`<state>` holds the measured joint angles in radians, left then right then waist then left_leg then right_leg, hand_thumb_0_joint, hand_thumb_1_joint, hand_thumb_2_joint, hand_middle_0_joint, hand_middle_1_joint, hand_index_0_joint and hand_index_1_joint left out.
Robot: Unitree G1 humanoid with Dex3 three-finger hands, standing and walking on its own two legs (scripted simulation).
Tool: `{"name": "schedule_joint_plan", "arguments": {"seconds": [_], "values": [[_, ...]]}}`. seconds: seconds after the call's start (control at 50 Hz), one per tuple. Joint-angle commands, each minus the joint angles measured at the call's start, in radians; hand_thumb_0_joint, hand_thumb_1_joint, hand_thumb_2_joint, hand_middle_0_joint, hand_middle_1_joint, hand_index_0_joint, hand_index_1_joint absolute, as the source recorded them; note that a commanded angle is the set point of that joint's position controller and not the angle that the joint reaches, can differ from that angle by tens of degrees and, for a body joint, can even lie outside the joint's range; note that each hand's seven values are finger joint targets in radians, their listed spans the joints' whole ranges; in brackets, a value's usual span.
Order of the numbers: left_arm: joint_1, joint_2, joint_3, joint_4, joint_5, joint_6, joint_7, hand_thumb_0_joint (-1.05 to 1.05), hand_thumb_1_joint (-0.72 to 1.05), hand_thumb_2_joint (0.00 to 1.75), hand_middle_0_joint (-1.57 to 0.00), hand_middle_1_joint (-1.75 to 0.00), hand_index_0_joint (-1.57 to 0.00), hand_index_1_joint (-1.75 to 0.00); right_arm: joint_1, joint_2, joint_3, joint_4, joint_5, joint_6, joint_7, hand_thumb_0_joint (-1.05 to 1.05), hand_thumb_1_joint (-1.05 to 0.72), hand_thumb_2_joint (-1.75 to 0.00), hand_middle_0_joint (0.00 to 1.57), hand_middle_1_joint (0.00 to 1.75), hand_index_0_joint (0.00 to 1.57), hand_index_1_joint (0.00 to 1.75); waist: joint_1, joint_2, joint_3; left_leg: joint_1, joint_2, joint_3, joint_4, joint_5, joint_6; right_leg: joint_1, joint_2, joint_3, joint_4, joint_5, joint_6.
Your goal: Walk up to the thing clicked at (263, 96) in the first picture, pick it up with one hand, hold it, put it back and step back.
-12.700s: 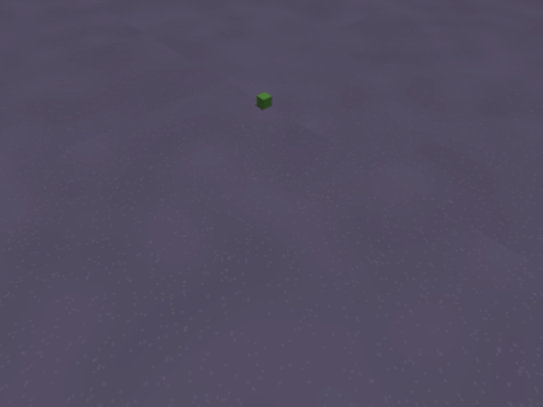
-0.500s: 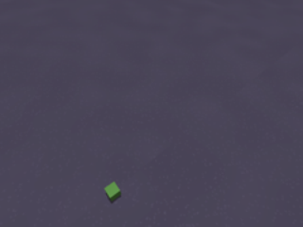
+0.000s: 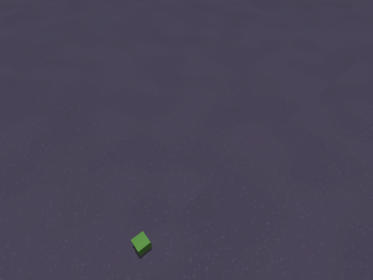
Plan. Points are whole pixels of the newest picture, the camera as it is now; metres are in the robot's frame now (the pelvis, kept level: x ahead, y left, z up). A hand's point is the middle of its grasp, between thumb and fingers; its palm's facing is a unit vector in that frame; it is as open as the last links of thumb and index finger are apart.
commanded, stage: stand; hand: left
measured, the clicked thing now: (141, 243) +0.43 +0.22 -0.75
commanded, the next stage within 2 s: none
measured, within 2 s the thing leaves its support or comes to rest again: neither
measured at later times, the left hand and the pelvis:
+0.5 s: hand out of the picture +0.10 +0.26 -0.15, palm faces -0.02 -0.94 -0.34, open 7.3 cm; pelvis +0.02 +0.01 +0.00, yaw +0 degrees
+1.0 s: hand out of the picture +0.09 +0.26 -0.15, palm faces -0.02 -0.94 -0.34, open 7.3 cm; pelvis +0.02 +0.01 +0.00, yaw +0 degrees
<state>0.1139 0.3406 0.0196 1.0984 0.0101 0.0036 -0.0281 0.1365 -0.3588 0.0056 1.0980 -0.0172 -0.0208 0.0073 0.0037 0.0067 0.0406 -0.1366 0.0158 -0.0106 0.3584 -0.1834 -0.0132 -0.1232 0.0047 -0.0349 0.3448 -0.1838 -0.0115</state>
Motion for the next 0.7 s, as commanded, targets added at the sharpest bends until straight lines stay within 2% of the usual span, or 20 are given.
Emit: {"name": "schedule_joint_plan", "arguments": {"seconds": [0.0,0.04,0.14,0.2,0.22,0.28,0.3,0.34,0.36,0.4,0.52,0.68], "values": [[-0.053,0.23,0.03,-0.048,-0.003,-0.041,0.023,0.0,0.9,0.9,-0.2,-0.3,-0.2,-0.3,-0.034,-0.206,-0.041,-0.046,0.003,-0.015,-0.012,0.0,-0.9,-0.9,0.2,0.3,0.2,0.3,-0.004,-0.041,-0.015,-0.022,0.103,-0.1,-0.083,0.053,0.035,0.001,-0.136,0.142,-0.108,-0.006,-0.016],[-0.044,0.222,0.025,-0.041,-0.004,-0.043,0.025,0.0,0.9,0.9,-0.2,-0.3,-0.2,-0.3,-0.039,-0.213,-0.044,-0.04,0.004,-0.016,-0.01,0.0,-0.9,-0.9,0.2,0.3,0.2,0.3,-0.002,-0.027,-0.015,-0.017,0.104,-0.102,-0.088,0.041,0.037,0.0,-0.135,0.14,-0.113,-0.017,-0.014],[-0.044,0.218,0.021,-0.033,-0.004,-0.049,0.031,0.0,0.9,0.9,-0.2,-0.3,-0.2,-0.3,-0.059,-0.205,-0.043,-0.035,0.006,-0.019,-0.012,0.0,-0.9,-0.9,0.2,0.3,0.2,0.3,0.002,-0.017,-0.063,0.012,0.113,-0.1,-0.088,0.152,0.032,0.054,-0.139,0.122,-0.082,0.147,-0.012],[-0.051,0.221,0.018,-0.029,-0.005,-0.05,0.033,0.0,0.9,0.9,-0.2,-0.3,-0.2,-0.3,-0.048,-0.199,-0.041,-0.027,0.006,-0.018,-0.013,0.0,-0.9,-0.9,0.2,0.3,0.2,0.3,-0.003,-0.016,-0.08,0.026,0.114,-0.095,-0.091,0.157,0.031,0.065,-0.142,0.122,-0.079,0.154,-0.011],[-0.049,0.219,0.016,-0.029,-0.005,-0.049,0.033,0.0,0.9,0.9,-0.2,-0.3,-0.2,-0.3,-0.057,-0.199,-0.04,-0.027,0.006,-0.019,-0.013,0.0,-0.9,-0.9,0.2,0.3,0.2,0.3,0.0,-0.008,-0.09,0.039,0.117,-0.095,-0.089,0.19,0.031,0.067,-0.142,0.117,-0.073,0.183,-0.012],[-0.056,0.223,0.016,-0.025,-0.004,-0.047,0.037,0.0,0.9,0.9,-0.2,-0.3,-0.2,-0.3,-0.055,-0.196,-0.04,-0.024,0.006,-0.017,-0.015,0.0,-0.9,-0.9,0.2,0.3,0.2,0.3,-0.005,-0.008,-0.084,0.035,0.117,-0.092,-0.094,0.194,0.03,0.065,-0.14,0.113,-0.072,0.178,-0.008],[-0.051,0.224,0.017,-0.025,-0.004,-0.046,0.036,0.0,0.9,0.9,-0.2,-0.3,-0.2,-0.3,-0.058,-0.201,-0.04,-0.022,0.007,-0.017,-0.016,0.0,-0.9,-0.9,0.2,0.3,0.2,0.3,-0.003,0.002,-0.098,0.057,0.121,-0.09,-0.087,0.222,0.032,0.068,-0.144,0.116,-0.067,0.204,-0.01],[-0.047,0.222,0.015,-0.019,-0.006,-0.044,0.037,0.0,0.9,0.9,-0.2,-0.3,-0.2,-0.3,-0.069,-0.196,-0.039,-0.019,0.007,-0.015,-0.015,0.0,-0.9,-0.9,0.2,0.3,0.2,0.3,0.001,-0.003,-0.065,0.029,0.118,-0.095,-0.098,0.199,0.029,0.062,-0.137,0.106,-0.072,0.178,-0.006],[-0.051,0.222,0.017,-0.019,-0.004,-0.043,0.037,0.0,0.9,0.9,-0.2,-0.3,-0.2,-0.3,-0.061,-0.199,-0.041,-0.021,0.005,-0.016,-0.017,0.0,-0.9,-0.9,0.2,0.3,0.2,0.3,-0.004,0.0,-0.089,0.046,0.12,-0.09,-0.096,0.203,0.031,0.066,-0.141,0.111,-0.067,0.176,-0.006],[-0.042,0.222,0.015,-0.013,-0.005,-0.043,0.036,0.0,0.9,0.9,-0.2,-0.3,-0.2,-0.3,-0.065,-0.196,-0.038,-0.016,0.007,-0.016,-0.017,0.0,-0.9,-0.9,0.2,0.3,0.2,0.3,-0.001,-0.003,-0.066,0.046,0.12,-0.092,-0.099,0.207,0.028,0.048,-0.14,0.113,-0.075,0.176,-0.006],[-0.042,0.223,0.014,-0.019,-0.002,-0.045,0.04,0.0,0.9,0.9,-0.2,-0.3,-0.2,-0.3,-0.071,-0.209,-0.043,-0.019,0.008,-0.013,-0.018,0.0,-0.9,-0.9,0.2,0.3,0.2,0.3,-0.005,0.004,-0.098,0.072,0.124,-0.086,-0.08,0.255,0.031,0.071,-0.145,0.112,-0.069,0.242,-0.008],[-0.038,0.225,0.015,-0.016,-0.003,-0.042,0.042,0.0,0.9,0.9,-0.2,-0.3,-0.2,-0.3,-0.084,-0.197,-0.041,-0.02,0.011,-0.011,-0.019,0.0,-0.9,-0.9,0.2,0.3,0.2,0.3,-0.003,-0.011,-0.08,0.069,0.121,-0.087,-0.088,0.26,0.028,0.072,-0.143,0.105,-0.073,0.244,-0.008]]}}
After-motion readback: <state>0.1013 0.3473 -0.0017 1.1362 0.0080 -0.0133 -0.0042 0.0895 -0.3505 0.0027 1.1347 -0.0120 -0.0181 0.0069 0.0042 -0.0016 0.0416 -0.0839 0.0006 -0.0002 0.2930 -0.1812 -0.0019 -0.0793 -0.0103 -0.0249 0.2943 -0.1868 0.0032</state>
